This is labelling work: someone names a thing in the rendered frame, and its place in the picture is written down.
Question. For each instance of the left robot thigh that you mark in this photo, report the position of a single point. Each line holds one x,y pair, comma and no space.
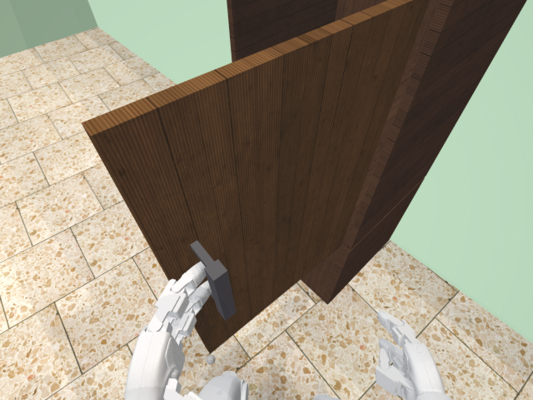
225,388

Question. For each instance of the cupboard door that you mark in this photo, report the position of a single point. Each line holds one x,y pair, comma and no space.
261,161

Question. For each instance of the handle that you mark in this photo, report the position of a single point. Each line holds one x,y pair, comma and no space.
219,281

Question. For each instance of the robot left hand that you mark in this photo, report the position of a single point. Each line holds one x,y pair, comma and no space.
158,351

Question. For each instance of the robot right hand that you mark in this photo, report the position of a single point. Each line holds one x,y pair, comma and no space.
414,370

